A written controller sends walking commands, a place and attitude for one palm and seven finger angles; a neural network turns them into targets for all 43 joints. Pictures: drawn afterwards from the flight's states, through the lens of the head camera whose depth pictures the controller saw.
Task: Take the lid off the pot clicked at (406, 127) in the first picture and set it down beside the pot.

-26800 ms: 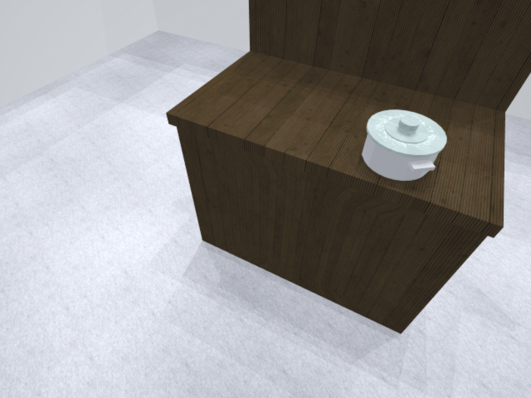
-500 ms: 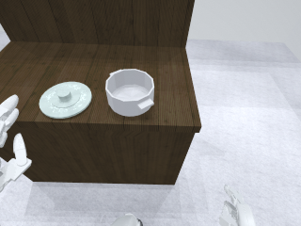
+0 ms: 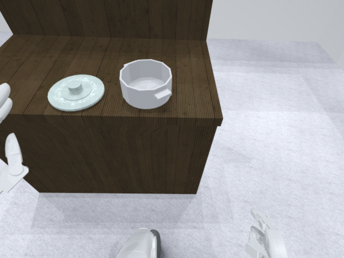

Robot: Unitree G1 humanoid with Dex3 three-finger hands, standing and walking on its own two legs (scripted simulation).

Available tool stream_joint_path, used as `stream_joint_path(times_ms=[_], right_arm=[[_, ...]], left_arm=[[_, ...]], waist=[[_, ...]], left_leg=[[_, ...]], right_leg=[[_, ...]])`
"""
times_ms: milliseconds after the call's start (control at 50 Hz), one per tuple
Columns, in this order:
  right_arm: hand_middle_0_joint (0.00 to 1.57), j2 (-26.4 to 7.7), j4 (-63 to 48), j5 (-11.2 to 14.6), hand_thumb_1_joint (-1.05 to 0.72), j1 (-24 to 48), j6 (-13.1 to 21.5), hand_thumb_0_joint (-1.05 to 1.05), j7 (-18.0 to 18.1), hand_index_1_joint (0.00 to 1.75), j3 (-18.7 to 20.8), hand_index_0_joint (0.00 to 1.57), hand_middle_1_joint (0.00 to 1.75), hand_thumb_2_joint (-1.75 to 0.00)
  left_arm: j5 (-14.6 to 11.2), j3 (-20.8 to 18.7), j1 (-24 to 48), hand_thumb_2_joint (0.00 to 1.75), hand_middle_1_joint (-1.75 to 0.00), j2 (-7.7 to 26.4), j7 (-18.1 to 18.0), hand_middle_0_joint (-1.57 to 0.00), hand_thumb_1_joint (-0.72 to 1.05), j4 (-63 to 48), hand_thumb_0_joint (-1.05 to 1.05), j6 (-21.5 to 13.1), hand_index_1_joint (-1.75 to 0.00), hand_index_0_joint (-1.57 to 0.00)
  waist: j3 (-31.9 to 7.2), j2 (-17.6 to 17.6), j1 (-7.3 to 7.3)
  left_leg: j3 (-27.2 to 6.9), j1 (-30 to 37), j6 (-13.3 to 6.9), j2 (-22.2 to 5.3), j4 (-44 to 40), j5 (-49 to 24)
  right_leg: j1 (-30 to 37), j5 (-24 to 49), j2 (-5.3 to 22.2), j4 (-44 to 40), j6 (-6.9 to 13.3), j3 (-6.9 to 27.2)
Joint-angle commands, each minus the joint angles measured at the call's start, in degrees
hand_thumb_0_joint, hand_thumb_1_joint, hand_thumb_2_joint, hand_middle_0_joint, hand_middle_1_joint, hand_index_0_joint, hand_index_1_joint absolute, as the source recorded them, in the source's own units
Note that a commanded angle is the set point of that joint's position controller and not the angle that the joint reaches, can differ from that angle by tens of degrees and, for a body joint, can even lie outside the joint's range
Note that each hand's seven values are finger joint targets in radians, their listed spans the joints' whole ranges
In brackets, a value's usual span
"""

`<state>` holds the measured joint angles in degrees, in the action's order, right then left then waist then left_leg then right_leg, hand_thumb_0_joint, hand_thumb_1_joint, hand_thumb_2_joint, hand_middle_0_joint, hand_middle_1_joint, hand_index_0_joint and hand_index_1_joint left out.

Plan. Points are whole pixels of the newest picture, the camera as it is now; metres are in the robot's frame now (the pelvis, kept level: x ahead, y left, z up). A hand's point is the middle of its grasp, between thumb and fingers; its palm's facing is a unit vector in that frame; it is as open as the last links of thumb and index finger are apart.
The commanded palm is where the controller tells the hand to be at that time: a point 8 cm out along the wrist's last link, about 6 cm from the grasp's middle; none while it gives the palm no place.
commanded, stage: step back with the hand held close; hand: left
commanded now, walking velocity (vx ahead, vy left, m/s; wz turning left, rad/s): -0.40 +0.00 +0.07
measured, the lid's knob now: (74, 85) +0.61 +0.39 +0.01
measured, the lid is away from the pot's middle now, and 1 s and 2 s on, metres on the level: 0.25 0.25 0.25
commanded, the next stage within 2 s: stop stepping back and stand still in 0.08 s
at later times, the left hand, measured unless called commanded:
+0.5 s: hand out of the picture +0.08 +0.26 +0.22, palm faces +0.24 -0.79 -0.56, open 7.4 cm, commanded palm +0.03 +0.31 +0.21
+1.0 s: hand out of the picture +0.10 +0.28 +0.19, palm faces +0.28 -0.80 -0.53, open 7.4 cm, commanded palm none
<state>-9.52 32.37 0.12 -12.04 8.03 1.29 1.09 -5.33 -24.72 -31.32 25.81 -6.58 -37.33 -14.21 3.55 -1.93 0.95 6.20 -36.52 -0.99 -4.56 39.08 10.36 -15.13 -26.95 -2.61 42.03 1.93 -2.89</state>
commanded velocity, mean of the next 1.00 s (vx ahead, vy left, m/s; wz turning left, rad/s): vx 0.05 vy -0.03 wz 0.01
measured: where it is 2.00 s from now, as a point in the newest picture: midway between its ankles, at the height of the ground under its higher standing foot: outside the picture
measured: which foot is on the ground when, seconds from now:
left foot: up 0.00-0.22, down 0.24-1.00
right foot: down 0.00-0.26, up 0.28-0.52, down 0.54-1.00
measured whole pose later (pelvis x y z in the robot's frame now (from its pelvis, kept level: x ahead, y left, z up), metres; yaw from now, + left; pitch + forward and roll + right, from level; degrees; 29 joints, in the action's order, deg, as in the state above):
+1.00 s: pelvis -0.10 +0.04 +0.03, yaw +0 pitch +1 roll -1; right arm -9.2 35.2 0.7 -12.7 8.9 1.0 -0.5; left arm -2.0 -21.9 -36.5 26.7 -6.6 -32.8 -13.3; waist 1.6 -0.2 -0.8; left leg 0.2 -19.2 -0.4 -1.4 36.0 16.8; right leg -14.7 -14.8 -1.8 30.2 1.1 -2.5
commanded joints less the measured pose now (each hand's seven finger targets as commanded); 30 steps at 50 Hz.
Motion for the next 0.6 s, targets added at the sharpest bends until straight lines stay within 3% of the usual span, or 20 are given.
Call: stream_joint_path(times_ms=[0, 20, 40, 80, 140, 160, 180, 200, 220, 240, 260, 280, 300, 320, 400, 460, 500, 520, 540, 580], right_arm=[[0.2, -5.3, -6.4, 1.4, -0.9, 6.0, 1.8, 0.0, 0.3, 0.3, 2.8, 0.2, 0.3, -0.9], [0.2, -4.6, -7.0, 1.8, -0.9, 7.1, 1.3, 0.0, 0.2, 0.3, 2.4, 0.2, 0.3, -0.9], [0.2, -4.3, -7.0, 1.4, -0.9, 8.1, 0.3, 0.0, 0.4, 0.3, 1.3, 0.2, 0.3, -0.9], [0.2, -4.5, -7.1, 0.8, -0.9, 9.4, -0.7, 0.0, 1.2, 0.3, -0.1, 0.2, 0.3, -0.9], [0.2, -5.6, -6.3, 0.6, -0.9, 6.4, 0.6, 0.0, 2.0, 0.3, 0.2, 0.2, 0.3, -0.9], [0.2, -15.9, 9.3, 0.1, -0.9, 3.0, -1.1, 0.0, -1.9, 0.3, 3.7, 0.2, 0.3, -0.9], [0.2, -6.7, -10.3, 2.4, -0.9, 5.9, 0.9, 0.0, -0.1, 0.3, 2.6, 0.2, 0.3, -0.9], [0.2, -8.6, -8.2, 1.2, -0.9, 2.9, 3.1, 0.0, 1.3, 0.3, 3.1, 0.2, 0.3, -0.9], [0.2, -8.2, -9.3, 1.6, -0.9, 2.1, 3.5, 0.0, 0.9, 0.3, 4.3, 0.2, 0.3, -0.9], [0.2, -9.0, -10.5, 0.9, -0.9, 2.0, 3.5, 0.0, -0.4, 0.3, 4.7, 0.2, 0.3, -0.9], [0.2, -8.0, -10.0, -0.8, -0.9, 3.0, 4.2, 0.0, -0.7, 0.3, 3.8, 0.2, 0.3, -0.9], [0.2, -7.8, -8.5, -1.3, -0.9, 2.2, 5.1, 0.0, -1.3, 0.3, 3.9, 0.2, 0.3, -0.9], [0.2, -8.1, -7.5, 0.0, -0.9, 1.3, 4.9, 0.0, -2.2, 0.3, 5.0, 0.2, 0.3, -0.9], [0.2, -8.8, -7.1, 1.0, -0.9, 1.7, 4.5, 0.0, -2.6, 0.3, 5.3, 0.2, 0.3, -0.9], [0.2, -8.9, -8.7, 1.6, -0.9, 1.8, 2.9, 0.0, -0.8, 0.3, 3.9, 0.2, 0.3, -0.9], [0.2, -9.7, -8.8, 1.6, -0.9, 1.8, 0.8, 0.0, 0.9, 0.3, 3.4, 0.2, 0.3, -0.9], [0.2, -9.2, -8.5, 1.9, -0.9, 2.0, -0.1, 0.0, 1.5, 0.3, 3.4, 0.2, 0.3, -0.9], [0.2, -8.8, -8.2, 1.6, -0.9, 1.4, -0.6, 0.0, 1.6, 0.3, 3.5, 0.2, 0.3, -0.9], [0.2, -8.5, -8.2, 1.7, -0.9, 2.4, -0.1, 0.0, 1.5, 0.3, 3.5, 0.2, 0.3, -0.9], [0.2, -10.1, -7.5, 1.6, -0.9, 3.8, 0.1, 0.0, 0.8, 0.3, 4.0, 0.2, 0.3, -0.9]], left_arm=[[1.6, -2.6, 3.2, 0.9, -0.3, 6.7, 0.4, -0.2, 0.9, -5.4, 0.0, -1.0, -0.3, -0.2], [1.7, -1.5, 2.5, 0.9, -0.3, 5.4, 1.1, -0.2, 0.9, -5.8, 0.0, -1.2, -0.3, -0.2], [1.6, -2.3, 1.7, 0.9, -0.3, 5.9, 1.1, -0.2, 0.9, -5.5, 0.0, -1.8, -0.3, -0.2], [2.0, -1.3, 3.9, 0.9, -0.3, 5.8, 0.4, -0.2, 0.9, -6.3, 0.0, -3.0, -0.3, -0.2], [1.9, -4.3, 0.4, 0.9, -0.3, 6.8, -1.9, -0.2, 0.9, -7.1, 0.0, -4.7, -0.3, -0.2], [9.5, 16.8, 9.6, 0.9, -0.3, -5.3, 4.8, -0.2, 0.9, 41.8, 0.0, 9.3, -0.3, -0.2], [0.2, -1.6, 9.1, 0.9, -0.3, 4.3, 0.2, -0.2, 0.9, -20.3, 0.0, -1.6, -0.3, -0.2], [1.4, -9.9, 2.2, 0.9, -0.3, 15.2, -0.8, -0.2, 0.9, -21.1, 0.0, -5.2, -0.3, -0.2], [0.1, -9.4, -9.7, 0.9, -0.3, 10.5, -1.1, -0.2, 0.9, -19.6, 0.0, -5.0, -0.3, -0.2], [0.2, -7.2, -7.3, 0.9, -0.3, 10.4, -0.5, -0.2, 0.9, -27.7, 0.0, -6.1, -0.3, -0.2], [0.3, -9.2, -9.6, 0.9, -0.3, 11.9, -0.5, -0.2, 0.9, -28.3, 0.0, -5.5, -0.3, -0.2], [0.3, -9.7, -9.6, 0.9, -0.3, 11.5, -0.5, -0.2, 0.9, -30.0, 0.0, -4.6, -0.3, -0.2], [1.3, -9.1, -10.7, 0.9, -0.3, 10.0, -1.0, -0.2, 0.9, -28.2, 0.0, -3.6, -0.3, -0.2], [1.5, -9.1, -12.7, 0.9, -0.3, 8.5, -1.4, -0.2, 0.9, -24.9, 0.0, -2.4, -0.3, -0.2], [1.2, -7.0, -11.1, 0.9, -0.3, 6.8, -1.5, -0.2, 0.9, -13.1, 0.0, -1.8, -0.3, -0.2], [1.4, -6.0, -7.0, 0.9, -0.3, 6.3, -1.2, -0.2, 0.9, -3.6, 0.0, -0.5, -0.3, -0.2], [1.7, -3.9, -4.0, 0.9, -0.3, 6.3, -0.3, -0.2, 0.9, -1.4, 0.0, -0.7, -0.3, -0.2], [1.5, -5.1, -3.4, 0.9, -0.3, 8.3, -0.3, -0.2, 0.9, -1.0, 0.0, -0.9, -0.3, -0.2], [1.0, -5.0, -0.8, 0.9, -0.3, 8.3, -0.6, -0.2, 0.9, -2.7, 0.0, -1.1, -0.3, -0.2], [1.2, -3.0, 1.0, 0.9, -0.3, 7.6, 0.0, -0.2, 0.9, -5.9, 0.0, -0.8, -0.3, -0.2]], waist=[[-4.8, 23.6, -2.11], [-1.8, 21.5, -2.8], [-1.1, 14.2, -2.95], [1.4, 6.3, -2.29], [-7.3, 10.0, -2.27], [-5.8, 4.9, -4.52], [-7.6, 3.8, -2.91], [-15.5, 7.0, -2.32], [-18.3, -5.9, -0.85], [-17.4, -16.1, -2.1], [-15.4, -23.6, -3.18], [-14.1, -22.9, -3.54], [-12.7, -14.1, -3.56], [-11.3, -11.1, -2.69], [-5.3, -11.9, -2.44], [-4.5, -6.3, -2.4], [-4.5, 7.0, -2.3], [-5.6, 16.1, -2.64], [-5.5, 20.2, -1.79], [-0.4, 18.0, -1.93]], left_leg=[[-9.6, 6.9, 3.3, 7.5, 47.2, 21.7], [-10.1, 5.7, 3.5, 5.9, 49.5, 18.8], [-9.0, 4.3, 3.9, 4.7, 47.7, 17.0], [-8.9, 3.0, 3.6, 3.2, 31.7, 20.3], [-6.6, 9.1, 1.9, 3.4, 4.8, 20.8], [-8.0, 5.3, 2.4, 3.9, 6.9, 14.3], [-9.9, 16.0, 0.7, 1.7, -8.2, 3.5], [-8.2, 24.8, -1.7, -1.8, -20.3, -5.8], [-11.8, 35.6, -3.6, -9.4, -24.5, -24.8], [-16.3, 43.6, -6.5, -14.3, -19.1, -42.0], [-25.2, 35.8, -7.7, -15.4, -16.0, -43.2], [-27.3, 31.0, -7.6, -15.9, -16.9, -35.7], [-21.0, 29.8, -8.0, -14.7, -15.3, -27.1], [-16.9, 28.3, -7.1, -11.3, -15.4, -18.7], [-14.4, 15.6, -5.2, -9.1, -21.0, 13.4], [-13.3, 6.8, -3.9, -5.9, -17.5, 29.0], [-7.7, 6.1, -3.0, 1.3, 2.6, 25.0], [-3.9, 3.9, -1.9, 5.7, 19.0, 20.2], [-4.9, 0.2, -0.8, 6.8, 29.2, 19.1], [-10.6, 1.0, -0.5, 2.7, 31.2, 16.1]], right_leg=[[-20.3, 25.4, 23.5, -27.8, 7.1, 21.8], [-18.5, 30.8, 21.4, -23.8, 7.3, 19.2], [-14.1, 34.2, 19.9, -21.1, 7.0, 16.3], [-6.2, 39.7, 18.3, -18.3, 6.0, 15.6], [5.8, 51.8, 16.7, -10.0, 4.6, 11.7], [0.9, 60.0, 21.7, -6.4, 2.0, 9.8], [1.3, 50.2, 16.1, -7.7, 0.9, 9.2], [1.8, 38.0, 11.6, 0.5, 0.8, 7.1], [-5.1, 16.7, 4.4, 9.1, -1.1, 2.5], [-17.3, -4.1, -0.5, 16.3, -3.2, 1.9], [-20.1, -10.4, 0.5, 20.9, -4.1, 6.2], [-18.5, -7.7, 0.8, 24.5, -4.1, 9.3], [-18.1, -1.9, 1.4, 25.0, -3.7, 10.0], [-17.3, 1.2, 1.7, 20.8, -3.5, 7.8], [-4.5, 3.5, 1.4, 0.6, -2.6, -0.3], [9.4, 2.8, -0.5, -11.1, -0.9, -4.5], [8.6, 2.1, 5.0, -21.0, 2.5, 3.5], [6.8, 1.9, 14.0, -26.8, 6.5, 17.9], [6.0, 3.0, 20.4, -29.6, 10.3, 26.5], [-2.2, -2.6, 21.5, -30.2, 11.4, 27.5]])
